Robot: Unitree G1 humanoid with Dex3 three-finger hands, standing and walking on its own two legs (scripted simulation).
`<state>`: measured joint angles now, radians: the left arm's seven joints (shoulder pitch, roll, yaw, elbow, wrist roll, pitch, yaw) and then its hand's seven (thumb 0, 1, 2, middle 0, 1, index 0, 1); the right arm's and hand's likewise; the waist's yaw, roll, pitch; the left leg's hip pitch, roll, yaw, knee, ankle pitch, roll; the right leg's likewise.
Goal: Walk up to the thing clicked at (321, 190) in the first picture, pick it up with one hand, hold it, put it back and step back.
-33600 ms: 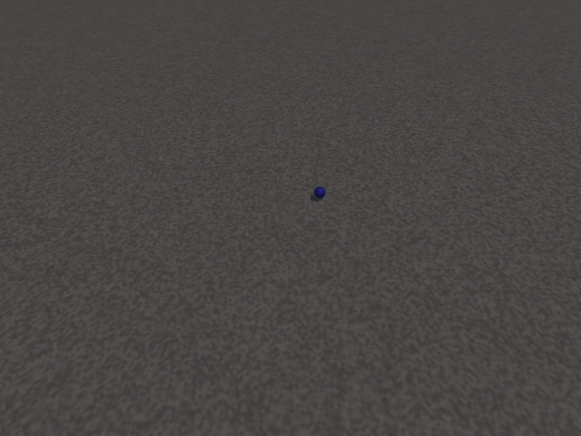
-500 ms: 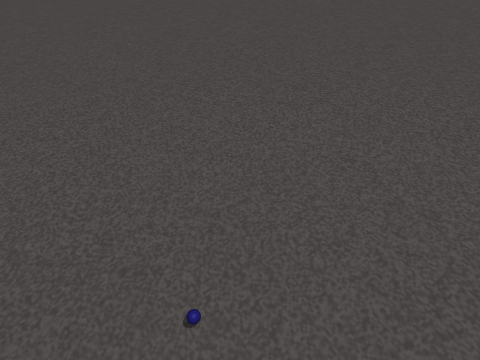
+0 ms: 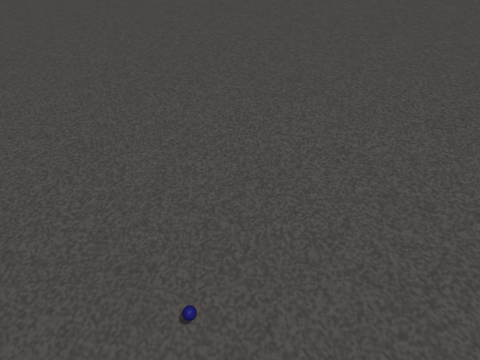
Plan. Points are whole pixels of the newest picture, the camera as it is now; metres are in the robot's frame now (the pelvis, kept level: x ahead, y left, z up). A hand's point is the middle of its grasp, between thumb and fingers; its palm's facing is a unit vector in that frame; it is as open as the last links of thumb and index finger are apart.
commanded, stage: stand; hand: left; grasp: from above
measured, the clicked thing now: (189, 313) +0.47 +0.26 -0.75
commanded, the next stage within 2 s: step back in 1.16 s
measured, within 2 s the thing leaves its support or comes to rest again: neither
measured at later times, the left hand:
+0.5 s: hand out of the picture +0.08 +0.24 -0.16, palm faces +0.00 -0.94 -0.34, open 7.4 cm
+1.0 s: hand out of the picture +0.08 +0.24 -0.16, palm faces -0.02 -0.94 -0.34, open 7.4 cm
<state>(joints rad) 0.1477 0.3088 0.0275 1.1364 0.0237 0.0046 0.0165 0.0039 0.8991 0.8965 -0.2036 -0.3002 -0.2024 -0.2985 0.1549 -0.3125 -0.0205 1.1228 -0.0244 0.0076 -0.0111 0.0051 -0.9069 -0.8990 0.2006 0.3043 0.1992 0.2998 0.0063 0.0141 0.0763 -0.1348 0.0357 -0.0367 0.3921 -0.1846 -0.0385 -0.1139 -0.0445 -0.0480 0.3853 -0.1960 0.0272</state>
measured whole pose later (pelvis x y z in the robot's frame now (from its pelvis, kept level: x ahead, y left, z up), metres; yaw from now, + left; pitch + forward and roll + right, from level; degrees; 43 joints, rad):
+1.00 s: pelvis +0.01 -0.01 +0.00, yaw +0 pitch -3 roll +0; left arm 0.12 0.33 0.02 1.13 0.02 0.00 0.00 0.00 0.90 0.90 -0.20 -0.30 -0.20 -0.30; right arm 0.12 -0.33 -0.01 1.14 -0.02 0.01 0.00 0.00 -0.91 -0.90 0.20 0.30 0.20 0.30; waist 0.00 0.00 0.06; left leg -0.12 0.05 -0.03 0.35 -0.18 -0.05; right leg -0.11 -0.03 -0.05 0.35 -0.19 0.02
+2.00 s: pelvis -0.10 +0.06 -0.02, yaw -4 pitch -4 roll +0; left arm 0.17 0.36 0.07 0.89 0.03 0.05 0.00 0.00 0.90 0.90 -0.20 -0.30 -0.20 -0.30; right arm 0.10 -0.35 -0.05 0.91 -0.01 0.05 -0.02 0.01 -0.90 -0.90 0.20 0.30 0.20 0.30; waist -0.01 0.03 0.17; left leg -0.35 -0.05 0.03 0.75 -0.39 0.04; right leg -0.26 0.06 0.03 0.65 -0.33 -0.05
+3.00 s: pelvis -0.40 +0.05 -0.02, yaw -1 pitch -1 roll +1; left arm 0.14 0.36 0.08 0.76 0.05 0.06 0.02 0.01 0.90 0.90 -0.21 -0.30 -0.21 -0.30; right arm 0.21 -0.39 -0.04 0.87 -0.01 0.04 -0.04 0.01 -0.91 -0.90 0.20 0.30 0.20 0.30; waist 0.00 0.01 0.16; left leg -0.35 -0.07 -0.07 0.92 -0.52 -0.01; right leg -0.38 -0.02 -0.01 0.64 -0.25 -0.02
